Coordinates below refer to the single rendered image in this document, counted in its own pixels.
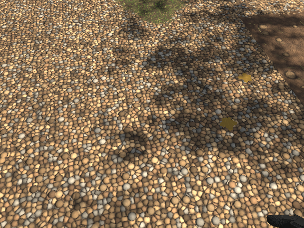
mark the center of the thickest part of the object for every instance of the right robot hand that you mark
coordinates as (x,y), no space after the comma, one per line
(286,221)

